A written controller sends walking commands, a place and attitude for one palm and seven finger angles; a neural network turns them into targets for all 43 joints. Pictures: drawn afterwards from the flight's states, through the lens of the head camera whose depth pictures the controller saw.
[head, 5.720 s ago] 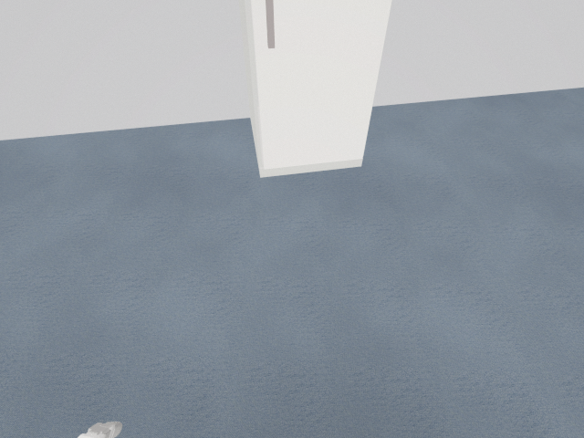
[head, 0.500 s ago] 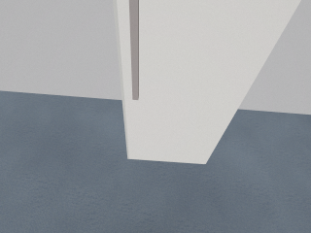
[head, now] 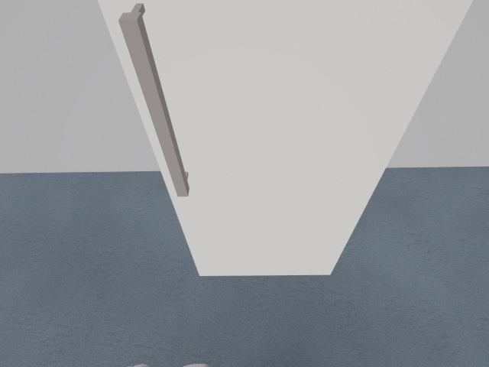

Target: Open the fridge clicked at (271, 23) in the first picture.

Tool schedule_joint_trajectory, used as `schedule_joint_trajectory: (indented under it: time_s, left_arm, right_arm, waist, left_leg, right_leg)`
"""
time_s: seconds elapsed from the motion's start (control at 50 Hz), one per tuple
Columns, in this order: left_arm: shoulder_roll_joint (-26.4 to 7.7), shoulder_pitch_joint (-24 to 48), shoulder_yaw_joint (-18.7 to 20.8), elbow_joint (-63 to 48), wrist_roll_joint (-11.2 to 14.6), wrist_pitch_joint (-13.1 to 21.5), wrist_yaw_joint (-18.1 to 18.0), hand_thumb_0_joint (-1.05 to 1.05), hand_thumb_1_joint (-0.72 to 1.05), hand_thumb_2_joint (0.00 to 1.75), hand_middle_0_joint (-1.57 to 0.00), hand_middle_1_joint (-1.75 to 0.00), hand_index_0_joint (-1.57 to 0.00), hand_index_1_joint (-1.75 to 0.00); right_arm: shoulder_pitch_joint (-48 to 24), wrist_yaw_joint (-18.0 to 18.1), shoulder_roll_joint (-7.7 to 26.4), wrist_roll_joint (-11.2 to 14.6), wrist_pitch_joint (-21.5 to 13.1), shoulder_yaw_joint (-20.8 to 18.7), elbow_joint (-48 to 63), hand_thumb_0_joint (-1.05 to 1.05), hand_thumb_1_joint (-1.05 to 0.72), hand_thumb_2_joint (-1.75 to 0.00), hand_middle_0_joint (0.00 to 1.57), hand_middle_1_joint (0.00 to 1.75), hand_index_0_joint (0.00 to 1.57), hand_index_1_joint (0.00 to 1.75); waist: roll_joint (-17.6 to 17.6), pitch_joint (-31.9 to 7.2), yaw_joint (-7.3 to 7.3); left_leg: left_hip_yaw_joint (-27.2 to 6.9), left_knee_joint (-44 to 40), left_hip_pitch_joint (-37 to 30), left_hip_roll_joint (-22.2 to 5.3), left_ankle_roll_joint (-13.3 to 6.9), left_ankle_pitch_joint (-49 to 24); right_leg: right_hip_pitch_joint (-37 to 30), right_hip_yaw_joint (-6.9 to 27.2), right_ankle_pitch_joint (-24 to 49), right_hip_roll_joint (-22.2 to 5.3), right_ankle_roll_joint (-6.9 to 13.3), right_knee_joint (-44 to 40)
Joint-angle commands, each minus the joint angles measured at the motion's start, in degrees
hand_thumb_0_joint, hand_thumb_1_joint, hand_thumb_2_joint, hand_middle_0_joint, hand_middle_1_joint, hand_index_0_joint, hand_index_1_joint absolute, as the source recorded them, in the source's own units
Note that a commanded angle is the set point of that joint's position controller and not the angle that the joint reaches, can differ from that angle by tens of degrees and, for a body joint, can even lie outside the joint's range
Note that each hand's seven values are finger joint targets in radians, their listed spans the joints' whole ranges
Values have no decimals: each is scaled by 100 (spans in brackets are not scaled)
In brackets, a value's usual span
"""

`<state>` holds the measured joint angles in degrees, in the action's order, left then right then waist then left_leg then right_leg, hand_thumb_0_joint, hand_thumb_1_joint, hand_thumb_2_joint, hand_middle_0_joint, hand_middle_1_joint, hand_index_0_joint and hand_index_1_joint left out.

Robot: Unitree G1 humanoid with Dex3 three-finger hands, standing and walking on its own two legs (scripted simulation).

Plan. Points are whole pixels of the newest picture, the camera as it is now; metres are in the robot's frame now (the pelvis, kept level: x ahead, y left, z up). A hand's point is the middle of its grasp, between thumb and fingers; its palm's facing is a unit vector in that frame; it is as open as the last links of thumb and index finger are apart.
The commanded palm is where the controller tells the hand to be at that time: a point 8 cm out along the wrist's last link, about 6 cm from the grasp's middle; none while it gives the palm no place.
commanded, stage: come to a stop and stand still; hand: left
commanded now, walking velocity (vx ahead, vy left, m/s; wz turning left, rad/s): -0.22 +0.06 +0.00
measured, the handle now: (166, 121) +0.50 +0.16 +0.13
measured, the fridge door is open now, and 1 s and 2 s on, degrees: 0 0 0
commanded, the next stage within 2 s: look again from close up in 1.58 s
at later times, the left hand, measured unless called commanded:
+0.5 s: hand out of the picture -0.02 +0.21 -0.17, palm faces +0.02 -0.98 -0.20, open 7.3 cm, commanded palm none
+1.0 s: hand out of the picture -0.06 +0.14 -0.17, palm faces +0.02 -0.99 -0.13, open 7.3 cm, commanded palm none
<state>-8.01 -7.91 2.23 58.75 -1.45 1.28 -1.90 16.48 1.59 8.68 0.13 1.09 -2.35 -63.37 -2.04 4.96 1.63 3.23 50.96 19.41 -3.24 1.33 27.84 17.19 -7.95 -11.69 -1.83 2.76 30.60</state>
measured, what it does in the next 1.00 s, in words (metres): steps on the spot: left foot, then right foot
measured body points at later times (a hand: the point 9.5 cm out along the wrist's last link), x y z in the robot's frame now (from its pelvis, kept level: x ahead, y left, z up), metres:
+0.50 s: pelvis -0.02 +0.02 +0.01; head -0.01 +0.03 +0.46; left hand -0.02 +0.26 -0.15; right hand +0.05 -0.20 -0.14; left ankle +0.05 +0.12 -0.73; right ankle -0.07 -0.12 -0.72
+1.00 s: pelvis -0.04 -0.01 +0.01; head -0.03 +0.00 +0.46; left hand -0.05 +0.19 -0.16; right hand -0.11 -0.20 -0.15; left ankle +0.05 +0.12 -0.73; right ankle -0.06 -0.12 -0.73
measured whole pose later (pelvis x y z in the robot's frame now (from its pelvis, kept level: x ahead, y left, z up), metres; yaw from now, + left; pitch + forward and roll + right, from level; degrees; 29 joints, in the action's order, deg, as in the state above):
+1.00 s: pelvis -0.04 -0.01 +0.01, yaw +0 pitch -2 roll +0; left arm -5.6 -18.4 0.4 65.2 -0.7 -0.4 -1.9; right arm 21.9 1.4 5.7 -0.6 1.5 -1.3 -67.9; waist 0.3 2.3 1.8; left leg 4.7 24.9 16.6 -3.8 0.6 6.0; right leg 7.5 -2.9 -17.1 -0.3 0.3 26.8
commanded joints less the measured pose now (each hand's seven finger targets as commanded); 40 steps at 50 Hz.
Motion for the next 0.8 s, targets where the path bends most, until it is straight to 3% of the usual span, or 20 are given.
schedule_joint_trajectory:
  time_s: [0.0,0.06,0.08,0.12,0.14,0.16,0.18,0.2,0.22,0.26,0.34,0.4,0.46,0.5,0.52,0.54,0.56,0.6,0.66,0.78]
  left_arm:
    - [-1072,-390,234,-234,-5,-128,-89,0,90,90,-20,-30,-20,-30]
    - [-1131,-321,280,-299,-21,-201,-90,0,90,90,-20,-30,-20,-30]
    - [-1140,-256,285,-334,-11,-217,-90,0,90,90,-20,-30,-20,-30]
    - [-1087,-178,267,-385,33,-273,-63,0,90,90,-20,-30,-20,-30]
    - [-901,-265,235,-438,51,-315,-36,0,90,90,-20,-30,-20,-30]
    - [-609,-389,180,-484,70,-348,-14,0,90,90,-20,-30,-20,-30]
    - [-649,-329,172,-476,52,-398,-51,0,90,90,-20,-30,-20,-30]
    - [-723,-367,190,-407,38,-418,-41,0,90,90,-20,-30,-20,-30]
    - [-712,-510,203,-298,20,-405,-11,0,90,90,-20,-30,-20,-30]
    - [-647,-807,157,-119,7,-351,47,0,90,90,-20,-30,-20,-30]
    - [-552,-796,49,-29,31,-346,56,0,90,90,-20,-30,-20,-30]
    - [-440,-781,-22,51,49,-301,59,0,90,90,-20,-30,-20,-30]
    - [-473,-1313,-55,303,44,-211,21,0,90,90,-20,-30,-20,-30]
    - [-721,-1300,-58,377,42,-140,-21,0,90,90,-20,-30,-20,-30]
    - [-805,-1264,-72,359,56,-127,-18,0,90,90,-20,-30,-20,-30]
    - [-816,-1120,-80,389,58,-85,-5,0,90,90,-20,-30,-20,-30]
    - [-748,-1020,-97,376,56,-63,-7,0,90,90,-20,-30,-20,-30]
    - [-660,-939,-119,366,64,-88,-17,0,90,90,-20,-30,-20,-30]
    - [-631,-1093,-118,417,70,-125,-26,0,90,90,-20,-30,-20,-30]
    - [-504,-1332,-113,492,89,-133,-42,0,90,90,-20,-30,-20,-30]
  right_arm:
    - [454,-6,142,-55,69,-55,221,0,-90,-90,20,30,20,30]
    - [235,-12,243,-57,101,-119,417,0,-90,-90,20,30,20,30]
    - [268,-15,259,-62,95,-123,431,0,-90,-90,20,30,20,30]
    - [413,-30,340,-80,61,-134,423,0,-90,-90,20,30,20,30]
    - [389,-33,577,-108,15,-168,481,0,-90,-90,20,30,20,30]
    - [244,-30,911,-151,-40,-196,660,0,-90,-90,20,30,20,30]
    - [-47,7,1022,-176,-59,-208,754,0,-90,-90,20,30,20,30]
    - [-289,70,1005,-169,-87,-177,827,0,-90,-90,20,30,20,30]
    - [-563,90,931,-173,-97,-136,853,0,-90,-90,20,30,20,30]
    - [-733,96,820,-141,-155,-90,879,0,-90,-90,20,30,20,30]
    - [-413,69,902,-120,-130,-136,665,0,-90,-90,20,30,20,30]
    - [-219,34,983,-130,-113,-182,499,0,-90,-90,20,30,20,30]
    - [-324,-2,864,-65,-114,-166,411,0,-90,-90,20,30,20,30]
    - [-287,-43,524,-17,-111,-101,388,0,-90,-90,20,30,20,30]
    - [-286,-74,452,-28,-117,-72,368,0,-90,-90,20,30,20,30]
    - [-312,-71,422,-54,-90,-50,325,0,-90,-90,20,30,20,30]
    - [-235,-67,427,-68,-80,-65,293,0,-90,-90,20,30,20,30]
    - [-40,-61,470,-71,-74,-43,148,0,-90,-90,20,30,20,30]
    - [117,-49,474,-72,-61,4,8,0,-90,-90,20,30,20,30]
    - [391,-25,331,-95,-45,41,-131,0,-90,-90,20,30,20,30]
  waist:
    - [938,-673,-203]
    - [929,-632,-181]
    - [932,-662,-116]
    - [951,-606,18]
    - [158,-565,-7]
    - [-1109,-441,-76]
    - [-1520,-399,-38]
    - [-1125,-380,-110]
    - [-804,-310,-268]
    - [-388,-541,-332]
    - [-512,-734,-66]
    - [-537,-700,29]
    - [-366,-598,-188]
    - [182,-310,-81]
    - [53,-371,-48]
    - [723,-278,-1]
    - [1078,-184,28]
    - [838,73,84]
    - [401,313,11]
    - [282,375,-56]
  left_leg:
    - [15,-456,-50,79,95,-383]
    - [-23,-812,-224,62,97,-558]
    - [-9,-1157,-377,67,86,-794]
    - [49,-2114,-1091,15,17,-1715]
    - [-546,-2596,-1240,-470,-199,-2104]
    - [-1597,-3400,-683,-1458,-655,-2715]
    - [-2144,-3933,-254,-1792,-962,-2656]
    - [-2027,-3945,-57,-1753,-1116,-2385]
    - [-1707,-3830,-95,-1537,-1098,-2198]
    - [-1263,-3661,-568,-1307,-1074,-2332]
    - [-1258,-3798,-1237,-1326,-1055,-1819]
    - [-1303,-3732,-1339,-1288,-1017,-1911]
    - [-967,-3395,-938,-911,-668,-1721]
    - [-444,-3085,-598,-349,-201,-1443]
    - [-318,-3032,-920,-224,-130,-1486]
    - [-226,-2889,-1091,-174,-104,-1574]
    - [-223,-2809,-1233,-202,-121,-1664]
    - [-252,-2877,-1305,-261,-128,-1658]
    - [-327,-3044,-1039,-275,-126,-1375]
    - [-331,-3028,-829,-236,-110,-1233]
  right_leg:
    - [-518,1107,3118,-1616,831,-901]
    - [-348,1181,2840,-1676,827,-799]
    - [-296,1152,2638,-1614,742,-696]
    - [254,1001,1483,-1330,375,-429]
    - [651,756,358,-870,77,-26]
    - [571,262,-1066,-239,-281,734]
    - [459,508,-2094,52,-355,1808]
    - [388,924,-2020,-31,-325,2383]
    - [482,1030,-1721,-16,-316,2661]
    - [603,949,-1419,-64,-388,2546]
    - [457,746,-1544,-133,-479,1580]
    - [104,638,-1550,-93,-444,591]
    - [-703,557,-339,-101,-388,-1089]
    - [-686,1230,-286,-669,-121,-1468]
    - [-326,1266,-514,-846,-53,-1495]
    - [48,1319,-774,-730,-64,-1586]
    - [272,1307,-959,-685,-78,-1683]
    - [542,1227,-1308,-605,-128,-1687]
    - [477,1150,-1487,-499,-154,-1636]
    - [453,1156,-1672,-478,-123,-1612]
